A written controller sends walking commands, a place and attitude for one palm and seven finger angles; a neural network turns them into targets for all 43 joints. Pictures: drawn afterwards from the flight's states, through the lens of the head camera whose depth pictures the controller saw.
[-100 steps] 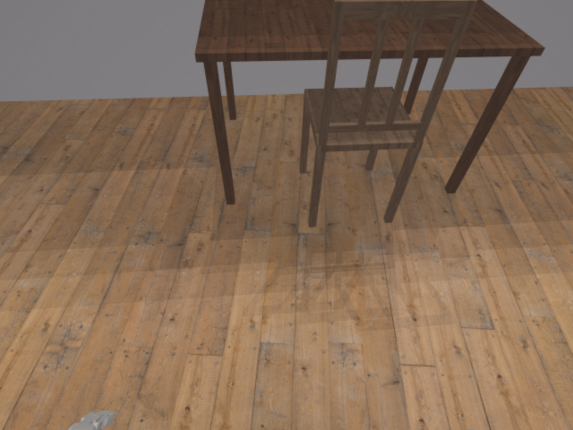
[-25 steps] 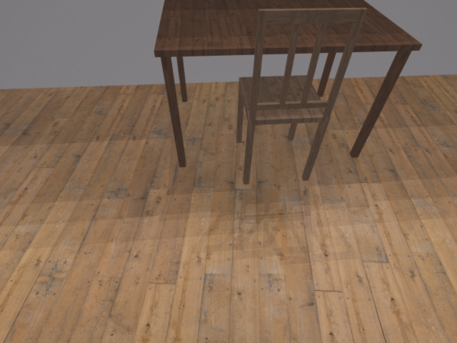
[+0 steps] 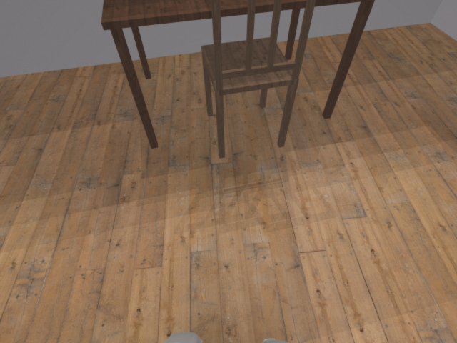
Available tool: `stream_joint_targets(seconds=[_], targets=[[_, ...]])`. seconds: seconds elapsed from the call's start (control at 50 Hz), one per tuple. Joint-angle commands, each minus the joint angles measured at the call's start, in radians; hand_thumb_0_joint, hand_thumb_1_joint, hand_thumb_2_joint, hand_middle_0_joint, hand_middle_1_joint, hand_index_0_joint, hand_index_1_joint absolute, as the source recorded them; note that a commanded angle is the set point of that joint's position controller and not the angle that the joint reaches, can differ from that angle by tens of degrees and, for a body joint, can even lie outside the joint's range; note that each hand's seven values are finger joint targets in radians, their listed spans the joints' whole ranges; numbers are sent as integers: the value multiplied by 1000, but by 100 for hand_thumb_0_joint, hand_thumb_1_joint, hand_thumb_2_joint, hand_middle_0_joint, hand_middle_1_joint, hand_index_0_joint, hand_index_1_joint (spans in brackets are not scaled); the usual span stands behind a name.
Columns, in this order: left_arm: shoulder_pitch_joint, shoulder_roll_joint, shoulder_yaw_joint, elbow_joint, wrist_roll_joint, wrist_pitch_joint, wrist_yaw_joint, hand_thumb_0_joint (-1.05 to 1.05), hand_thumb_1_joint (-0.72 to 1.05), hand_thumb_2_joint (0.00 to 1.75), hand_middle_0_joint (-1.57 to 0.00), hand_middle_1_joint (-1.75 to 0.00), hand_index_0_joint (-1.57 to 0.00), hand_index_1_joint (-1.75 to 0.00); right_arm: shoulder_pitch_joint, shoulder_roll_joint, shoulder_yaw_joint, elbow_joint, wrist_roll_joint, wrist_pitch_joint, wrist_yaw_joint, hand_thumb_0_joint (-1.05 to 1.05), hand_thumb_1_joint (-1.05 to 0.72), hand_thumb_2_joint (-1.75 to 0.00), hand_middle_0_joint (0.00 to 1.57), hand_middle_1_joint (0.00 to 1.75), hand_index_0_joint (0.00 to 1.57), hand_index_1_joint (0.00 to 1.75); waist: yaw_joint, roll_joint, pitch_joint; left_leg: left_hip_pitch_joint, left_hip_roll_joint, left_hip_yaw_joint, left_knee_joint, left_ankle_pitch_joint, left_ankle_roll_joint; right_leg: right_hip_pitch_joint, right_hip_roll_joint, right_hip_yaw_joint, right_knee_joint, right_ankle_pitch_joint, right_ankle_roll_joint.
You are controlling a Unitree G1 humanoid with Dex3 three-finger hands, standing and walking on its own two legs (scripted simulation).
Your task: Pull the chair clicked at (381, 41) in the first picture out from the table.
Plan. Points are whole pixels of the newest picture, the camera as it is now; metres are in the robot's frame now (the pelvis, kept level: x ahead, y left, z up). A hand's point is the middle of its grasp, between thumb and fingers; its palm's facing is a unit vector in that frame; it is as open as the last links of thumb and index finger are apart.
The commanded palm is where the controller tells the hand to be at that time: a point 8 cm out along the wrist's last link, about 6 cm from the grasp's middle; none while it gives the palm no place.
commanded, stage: walk to a spot facing it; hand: left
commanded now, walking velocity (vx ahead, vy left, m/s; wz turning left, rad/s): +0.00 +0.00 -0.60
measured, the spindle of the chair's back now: (250, 28) +1.16 +0.01 -0.04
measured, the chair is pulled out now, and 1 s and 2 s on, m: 0.00 0.00 0.00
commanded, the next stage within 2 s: turn to face it in 1.92 s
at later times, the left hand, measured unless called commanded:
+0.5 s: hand (118, 340) +0.13 +0.23 -0.14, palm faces -0.32 -0.93 -0.20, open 7.4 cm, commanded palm none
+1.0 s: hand (192, 285) +0.25 +0.11 -0.17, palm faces -0.52 -0.84 -0.16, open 7.3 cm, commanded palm none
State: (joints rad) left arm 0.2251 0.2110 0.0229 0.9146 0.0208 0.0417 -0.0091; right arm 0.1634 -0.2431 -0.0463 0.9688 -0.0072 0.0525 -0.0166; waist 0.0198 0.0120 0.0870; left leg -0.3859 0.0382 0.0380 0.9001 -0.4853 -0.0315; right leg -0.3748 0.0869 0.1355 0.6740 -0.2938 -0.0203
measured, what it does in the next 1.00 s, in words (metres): walks ahead, turning right: left foot, then right foot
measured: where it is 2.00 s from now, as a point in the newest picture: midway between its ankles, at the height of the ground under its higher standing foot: (312, 270)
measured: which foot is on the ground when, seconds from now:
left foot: up 0.00-0.18, down 0.20-0.68, up 0.70-1.00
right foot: down 0.00-0.20, up 0.22-0.66, down 0.68-1.00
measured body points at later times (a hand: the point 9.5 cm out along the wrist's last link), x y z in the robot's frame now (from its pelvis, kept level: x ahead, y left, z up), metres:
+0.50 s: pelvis -0.01 +0.05 +0.02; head +0.01 +0.07 +0.47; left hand +0.15 +0.28 -0.12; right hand -0.06 -0.21 -0.10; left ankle -0.02 +0.15 -0.72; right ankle -0.05 -0.11 -0.66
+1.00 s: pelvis +0.12 -0.04 +0.01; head +0.14 -0.01 +0.46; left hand +0.28 +0.15 -0.16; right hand +0.04 -0.28 -0.12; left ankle +0.26 +0.00 -0.71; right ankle -0.01 -0.14 -0.72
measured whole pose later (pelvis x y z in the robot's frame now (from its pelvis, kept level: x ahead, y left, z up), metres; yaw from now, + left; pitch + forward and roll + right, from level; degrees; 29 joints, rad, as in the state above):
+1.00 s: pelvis +0.12 -0.04 +0.01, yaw -33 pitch -2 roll -3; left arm 0.30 0.22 0.05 1.02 0.02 -0.02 -0.02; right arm 0.26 -0.19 -0.04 0.94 -0.02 -0.04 0.03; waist -0.02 -0.01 0.02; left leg -0.45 0.13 0.11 0.70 -0.25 -0.05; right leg -0.09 0.00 0.00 0.47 -0.35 0.03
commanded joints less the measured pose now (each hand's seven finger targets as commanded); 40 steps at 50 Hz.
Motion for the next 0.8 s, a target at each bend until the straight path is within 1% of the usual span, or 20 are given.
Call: stream_joint_targets(seconds=[0.0, 0.08, 0.14, 0.16, 0.18, 0.2, 0.22, 0.24, 0.28, 0.3, 0.38, 0.54, 0.58, 0.6, 0.62, 0.64, 0.66, 0.68, 0.72, 0.78], targets=[[25, 232, 78, -85, 8, -18, 37, 0, 90, 90, -20, -30, -20, -30, -34, -93, -34, -124, 4, -49, -12, 0, -90, -90, 20, 30, 20, 30, 3, -155, -165, -75, -2, -78, 63, -8, -12, 168, -269, 383, -269, 433, -177], [26, 239, 88, -93, 9, -10, 32, 0, 90, 90, -20, -30, -20, -30, -17, -70, -32, -139, 12, -48, -16, 0, -90, -90, 20, 30, 20, 30, 1, -170, -189, 33, -46, -57, -153, 30, -4, 143, -237, 404, -279, 388, -150], [-21, 224, 87, -110, 2, 0, 27, 0, 90, 90, -20, -30, -20, -30, 86, -81, -35, -121, 15, -60, -25, 0, -90, -90, 20, 30, 20, 30, -51, -176, -208, 269, -55, -48, -429, 167, 13, 10, -166, 361, -235, 273, -69], [-38, 186, 80, -130, -4, 2, 23, 0, 90, 90, -20, -30, -20, -30, 122, -124, -44, -120, 11, -70, -30, 0, -90, -90, 20, 30, 20, 30, -74, -60, -206, 411, 52, -151, -538, 153, 53, -148, -84, 275, -140, 134, -20], [-29, 122, 71, -148, -10, 3, 9, 0, 90, 90, -20, -30, -20, -30, 102, -217, -60, -143, 1, -71, -29, 0, -90, -90, 20, 30, 20, 30, -68, 243, -172, 445, 307, -406, -668, 148, 123, -311, 45, 80, 95, -140, 33], [-32, 154, 86, -151, 2, 4, 8, 0, 90, 90, -20, -30, -20, -30, 51, -233, -62, -163, -2, -63, -22, 0, -90, -90, 20, 30, 20, 30, -53, 264, -124, 270, 453, -465, -697, 146, 198, -294, -18, -21, 332, -235, 73], [-43, 185, 100, -121, 12, 6, -2, 0, 90, 90, -20, -30, -20, -30, 8, -178, -49, -168, -10, -66, -23, 0, -90, -90, 20, 30, 20, 30, -36, 139, -87, 175, 389, -398, -692, 132, 206, -253, -52, -11, 463, -169, 82], [-9, 167, 101, -107, 12, 6, -16, 0, 90, 90, -20, -30, -20, -30, -24, -163, -38, -175, -15, -70, -23, 0, -90, -90, 20, 30, 20, 30, -2, 100, -69, 157, 332, -292, -683, 85, 195, -250, -69, -44, 534, -121, 82], [-2, 135, 89, -96, 14, 9, -37, 0, 90, 90, -20, -30, -20, -30, -19, -142, -30, -164, -16, -82, -19, 0, -90, -90, 20, 30, 20, 30, 3, 111, -38, 171, 261, -162, -683, 42, 161, -273, -96, -97, 518, -65, 78], [-26, 119, 82, -104, 13, 8, -43, 0, 90, 90, -20, -30, -20, -30, 23, -138, -32, -150, -18, -85, -18, 0, -90, -90, 20, 30, 20, 30, -17, 129, -15, 192, 254, -140, -682, 50, 162, -279, -104, -117, 485, -55, 76], [-121, 96, 70, -126, 15, -4, -55, 0, 90, 90, -20, -30, -20, -30, 192, -146, -37, -87, -16, -104, -15, 0, -90, -90, 20, 30, 20, 30, -78, 112, -3, 343, 296, -128, -702, 104, 181, -328, -140, -160, 332, -53, 75], [-201, 63, 55, -143, 11, -24, -64, 0, 90, 90, -20, -30, -20, -30, 242, -171, -45, -35, -28, -112, 0, 0, -90, -90, 20, 30, 20, 30, -82, 154, -2, 323, 338, 41, -660, 236, 151, -149, -153, -235, 46, -74, 43], [-178, 69, 56, -130, 9, -33, -58, 0, 90, 90, -20, -30, -20, -30, 245, -173, -46, -25, -29, -110, 5, 0, -90, -90, 20, 30, 20, 30, -67, 145, -26, 293, 332, 75, -595, 303, 131, -23, -125, -261, -38, -77, 22], [-100, 76, 63, -105, 9, -41, -55, 0, 90, 90, -20, -30, -20, -30, 221, -177, -44, -24, -26, -109, 5, 0, -90, -90, 20, 30, 20, 30, -17, 109, -58, 268, 313, 121, -494, 370, 106, 92, -101, -279, -115, -27, 5], [38, 117, 71, -55, 11, -52, -47, 0, 90, 90, -20, -30, -20, -30, 211, -169, -38, -25, -20, -107, 10, 0, -90, -90, 20, 30, 20, 30, 48, 34, -124, 183, 258, 198, -270, 463, 65, 315, -72, -296, -198, 17, -22], [187, 239, 99, -9, 14, -70, -32, 0, 90, 90, -20, -30, -20, -30, 222, -109, -20, -46, -4, -107, 25, 0, -90, -90, 20, 30, 20, 30, 111, -207, -239, -106, 187, 266, 44, 270, 12, 634, -294, -17, -288, -127, -104], [301, 347, 120, 19, -10, -72, -16, 0, 90, 90, -20, -30, -20, -30, 123, -73, -6, -119, -5, -110, 24, 0, -90, -90, 20, 30, 20, 30, 148, -330, -258, -372, 67, 161, 306, -137, -22, 700, -520, 420, -390, 2, -209], [288, 333, 119, 23, -18, -65, 1, 0, 90, 90, -20, -30, -20, -30, 43, -104, -17, -133, -7, -109, 16, 0, -90, -90, 20, 30, 20, 30, 145, -166, -209, -421, 106, 35, 379, -94, -6, 611, -541, 420, -404, 6, -247], [126, 244, 90, -5, -9, -71, 6, 0, 90, 90, -20, -30, -20, -30, 42, -95, -20, -102, -14, -107, 20, 0, -90, -90, 20, 30, 20, 30, 68, -163, -79, -385, 160, -3, 339, 54, -9, 391, -446, 254, -446, -121, -207], [-12, 184, 71, -19, 7, -85, 10, 0, 90, 90, -20, -30, -20, -30, 169, -55, -24, -40, -22, -80, 27, 0, -90, -90, 20, 30, 20, 30, -49, -149, -33, -183, 145, 37, 160, 139, -36, 148, -345, 34, -465, -16, -156]])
